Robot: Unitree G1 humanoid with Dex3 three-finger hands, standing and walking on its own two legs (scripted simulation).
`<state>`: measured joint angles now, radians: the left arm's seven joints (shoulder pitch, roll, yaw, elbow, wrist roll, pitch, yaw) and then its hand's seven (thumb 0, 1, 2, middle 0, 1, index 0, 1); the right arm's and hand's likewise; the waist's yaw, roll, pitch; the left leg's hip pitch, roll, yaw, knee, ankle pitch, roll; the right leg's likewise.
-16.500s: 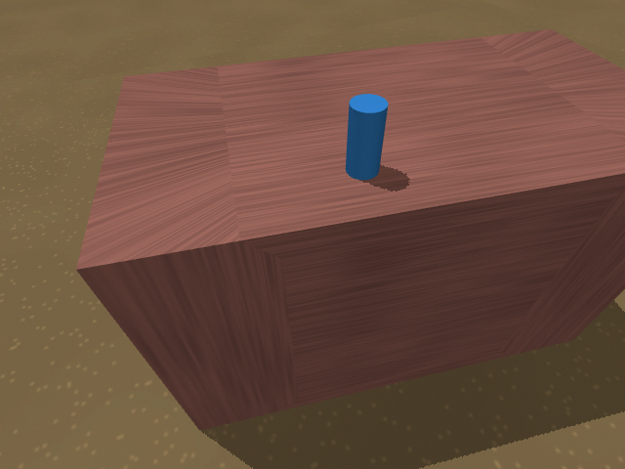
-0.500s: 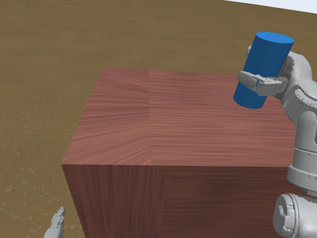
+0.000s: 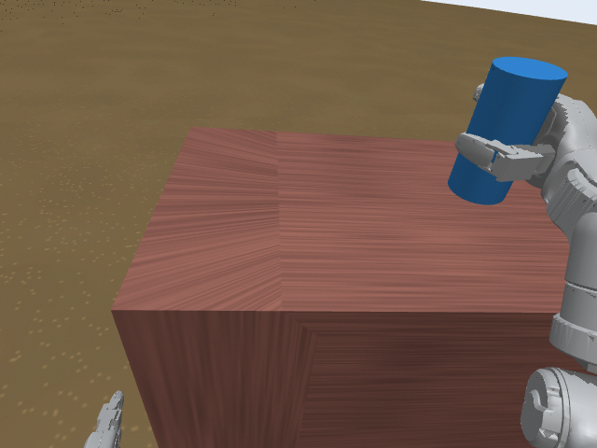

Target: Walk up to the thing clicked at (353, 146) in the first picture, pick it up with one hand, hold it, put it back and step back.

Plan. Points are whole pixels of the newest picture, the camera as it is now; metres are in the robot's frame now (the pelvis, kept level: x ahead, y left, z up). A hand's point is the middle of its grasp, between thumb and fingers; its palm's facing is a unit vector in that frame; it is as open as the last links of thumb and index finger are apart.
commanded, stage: hold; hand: right
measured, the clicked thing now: (499, 135) +0.34 -0.18 +0.34
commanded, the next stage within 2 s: crouch in 1.36 s
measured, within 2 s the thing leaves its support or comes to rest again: neither
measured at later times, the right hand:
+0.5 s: hand (491, 136) +0.34 -0.17 +0.33, palm faces +0.15 +0.99 -0.02, open 9.3 cm
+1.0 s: hand (490, 132) +0.33 -0.17 +0.34, palm faces +0.14 +0.99 -0.02, open 9.3 cm
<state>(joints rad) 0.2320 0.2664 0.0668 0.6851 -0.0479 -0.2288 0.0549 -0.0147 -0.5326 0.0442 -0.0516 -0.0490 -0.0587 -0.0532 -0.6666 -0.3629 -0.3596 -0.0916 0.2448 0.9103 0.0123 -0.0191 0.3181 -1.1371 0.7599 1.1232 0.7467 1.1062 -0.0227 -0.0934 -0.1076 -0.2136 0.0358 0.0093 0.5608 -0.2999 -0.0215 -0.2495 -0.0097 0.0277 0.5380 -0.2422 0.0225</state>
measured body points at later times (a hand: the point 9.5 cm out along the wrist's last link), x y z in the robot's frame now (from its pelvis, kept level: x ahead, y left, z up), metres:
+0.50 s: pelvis +0.00 +0.00 +0.00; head -0.06 +0.04 +0.44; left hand +0.17 +0.26 -0.08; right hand +0.32 -0.22 +0.34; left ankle +0.00 +0.13 -0.73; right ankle +0.03 -0.14 -0.73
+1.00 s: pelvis +0.00 +0.00 +0.00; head -0.06 +0.05 +0.44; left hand +0.17 +0.26 -0.07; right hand +0.32 -0.22 +0.34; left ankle +0.00 +0.13 -0.73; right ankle +0.03 -0.14 -0.73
